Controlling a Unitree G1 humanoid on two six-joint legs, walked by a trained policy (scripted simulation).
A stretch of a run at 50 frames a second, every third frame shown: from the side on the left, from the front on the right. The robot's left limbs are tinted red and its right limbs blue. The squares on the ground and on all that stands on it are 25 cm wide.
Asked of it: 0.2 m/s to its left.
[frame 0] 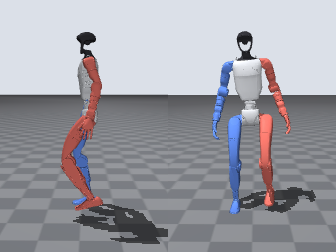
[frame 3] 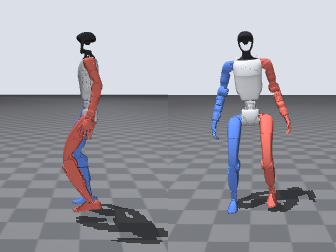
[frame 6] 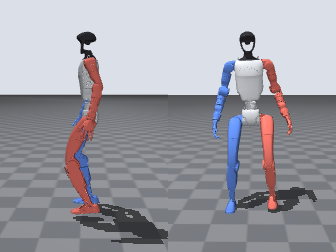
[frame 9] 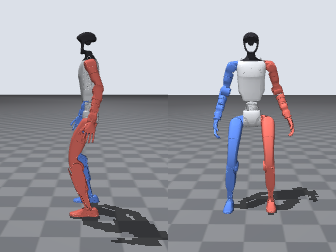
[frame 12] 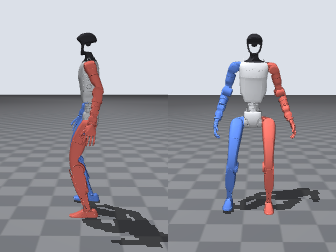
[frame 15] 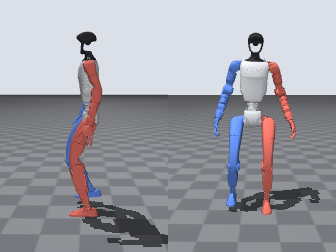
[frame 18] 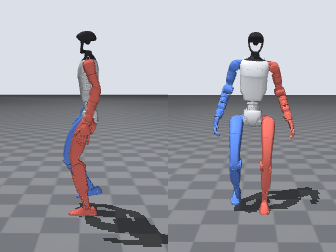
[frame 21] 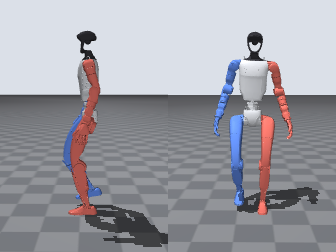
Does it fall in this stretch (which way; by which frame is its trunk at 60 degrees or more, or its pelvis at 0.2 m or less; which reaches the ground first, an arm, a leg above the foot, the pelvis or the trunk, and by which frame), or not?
no
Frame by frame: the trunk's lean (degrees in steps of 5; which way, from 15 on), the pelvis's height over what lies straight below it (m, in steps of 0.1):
0: 5, 0.8
3: 5, 0.8
6: 5, 0.8
9: 5, 0.8
12: 5, 0.8
15: 5, 0.8
18: 5, 0.8
21: 5, 0.8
